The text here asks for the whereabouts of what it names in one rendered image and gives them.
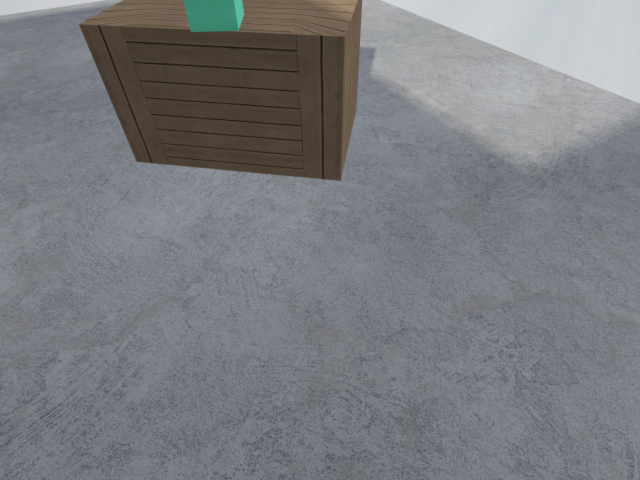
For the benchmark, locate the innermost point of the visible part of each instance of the carton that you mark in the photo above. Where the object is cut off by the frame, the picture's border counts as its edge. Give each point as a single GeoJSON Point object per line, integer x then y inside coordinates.
{"type": "Point", "coordinates": [214, 15]}

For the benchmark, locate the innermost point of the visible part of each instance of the pedestal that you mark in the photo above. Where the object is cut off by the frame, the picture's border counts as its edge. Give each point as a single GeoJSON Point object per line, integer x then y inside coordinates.
{"type": "Point", "coordinates": [278, 97]}

